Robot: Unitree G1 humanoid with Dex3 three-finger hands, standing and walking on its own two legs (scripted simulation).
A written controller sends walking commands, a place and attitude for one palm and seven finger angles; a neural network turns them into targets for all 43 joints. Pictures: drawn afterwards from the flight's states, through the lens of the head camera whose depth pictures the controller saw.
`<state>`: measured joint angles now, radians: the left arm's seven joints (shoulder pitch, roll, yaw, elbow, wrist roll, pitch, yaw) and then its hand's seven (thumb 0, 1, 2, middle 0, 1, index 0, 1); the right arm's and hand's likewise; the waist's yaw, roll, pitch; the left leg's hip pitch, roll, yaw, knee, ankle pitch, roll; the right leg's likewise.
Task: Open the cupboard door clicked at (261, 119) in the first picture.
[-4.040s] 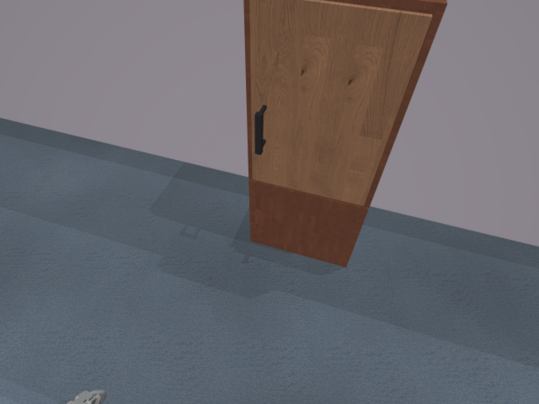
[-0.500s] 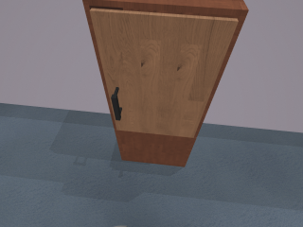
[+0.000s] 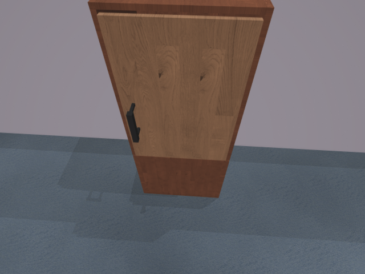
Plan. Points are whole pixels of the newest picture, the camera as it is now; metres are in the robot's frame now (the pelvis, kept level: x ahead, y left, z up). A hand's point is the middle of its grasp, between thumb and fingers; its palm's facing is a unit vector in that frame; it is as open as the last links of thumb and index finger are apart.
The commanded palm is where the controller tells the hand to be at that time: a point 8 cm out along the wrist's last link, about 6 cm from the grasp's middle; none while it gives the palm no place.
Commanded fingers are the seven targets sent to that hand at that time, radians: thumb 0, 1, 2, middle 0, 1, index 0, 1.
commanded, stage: come to a stop and stand still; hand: left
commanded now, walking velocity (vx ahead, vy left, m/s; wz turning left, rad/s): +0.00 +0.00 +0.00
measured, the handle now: (134, 123) +0.60 +0.21 -0.10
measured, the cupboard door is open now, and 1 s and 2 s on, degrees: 0 0 0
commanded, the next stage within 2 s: look again from close up in 0.48 s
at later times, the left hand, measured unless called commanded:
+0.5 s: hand out of the picture -0.05 +0.14 -0.17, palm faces +0.06 -0.99 -0.15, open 7.4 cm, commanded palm none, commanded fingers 0.00 0.90 0.90 -0.20 -0.30 -0.20 -0.30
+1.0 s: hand out of the picture +0.00 +0.20 -0.16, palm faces +0.03 -0.97 -0.23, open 7.4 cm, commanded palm none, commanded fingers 0.00 0.90 0.90 -0.20 -0.30 -0.20 -0.30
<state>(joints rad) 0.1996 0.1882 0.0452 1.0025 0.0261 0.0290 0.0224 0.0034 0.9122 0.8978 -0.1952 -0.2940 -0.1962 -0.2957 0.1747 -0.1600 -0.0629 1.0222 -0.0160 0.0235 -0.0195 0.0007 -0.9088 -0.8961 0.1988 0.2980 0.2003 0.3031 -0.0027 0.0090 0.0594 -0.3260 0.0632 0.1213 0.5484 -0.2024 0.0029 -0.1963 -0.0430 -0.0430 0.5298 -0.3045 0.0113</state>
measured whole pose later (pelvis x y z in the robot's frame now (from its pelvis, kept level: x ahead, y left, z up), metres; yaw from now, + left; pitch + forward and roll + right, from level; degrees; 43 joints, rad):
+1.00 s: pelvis -0.01 +0.02 +0.00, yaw +0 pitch -1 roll +0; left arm 0.30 0.18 0.00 1.06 0.02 -0.02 0.03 0.00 0.91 0.90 -0.20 -0.29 -0.20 -0.30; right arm 0.30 -0.17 -0.01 1.06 -0.02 -0.02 -0.01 0.02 -0.93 -0.90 0.20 0.30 0.20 0.30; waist 0.00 0.01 0.01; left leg -0.26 0.00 0.05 0.51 -0.24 0.02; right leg -0.21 -0.07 -0.04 0.51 -0.28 0.04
